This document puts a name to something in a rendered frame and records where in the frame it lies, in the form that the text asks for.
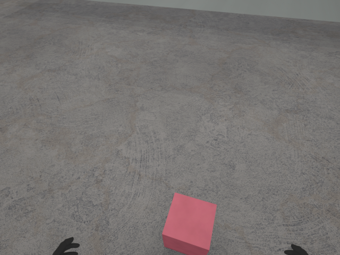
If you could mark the robot left hand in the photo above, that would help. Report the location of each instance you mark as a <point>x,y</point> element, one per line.
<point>65,245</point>

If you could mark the carton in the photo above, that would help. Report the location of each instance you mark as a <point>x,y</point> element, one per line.
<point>189,225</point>

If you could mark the robot right hand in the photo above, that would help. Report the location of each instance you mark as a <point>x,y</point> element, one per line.
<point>297,250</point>

